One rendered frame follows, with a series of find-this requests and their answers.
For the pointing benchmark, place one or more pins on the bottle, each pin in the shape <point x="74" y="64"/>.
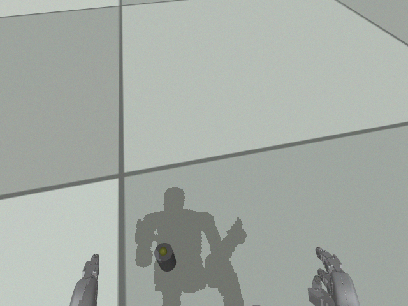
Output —
<point x="165" y="257"/>

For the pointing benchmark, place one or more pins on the left robot hand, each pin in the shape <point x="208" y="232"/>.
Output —
<point x="86" y="289"/>

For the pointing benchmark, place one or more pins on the right robot hand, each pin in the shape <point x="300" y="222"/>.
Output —
<point x="340" y="287"/>

